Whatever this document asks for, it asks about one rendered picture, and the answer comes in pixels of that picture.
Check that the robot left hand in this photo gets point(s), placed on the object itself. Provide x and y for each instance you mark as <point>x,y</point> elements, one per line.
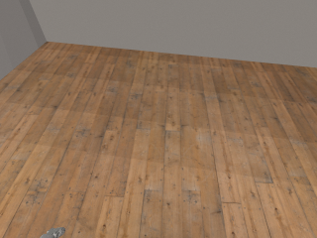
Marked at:
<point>54,233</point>

